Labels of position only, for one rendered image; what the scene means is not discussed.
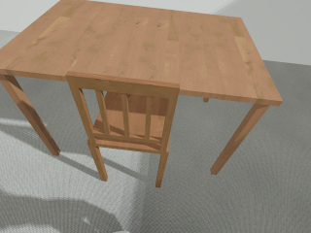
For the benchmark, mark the table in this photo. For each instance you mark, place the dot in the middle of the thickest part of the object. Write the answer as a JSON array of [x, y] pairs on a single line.
[[210, 56]]

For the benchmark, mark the chair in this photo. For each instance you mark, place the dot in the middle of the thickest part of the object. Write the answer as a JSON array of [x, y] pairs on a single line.
[[135, 115]]

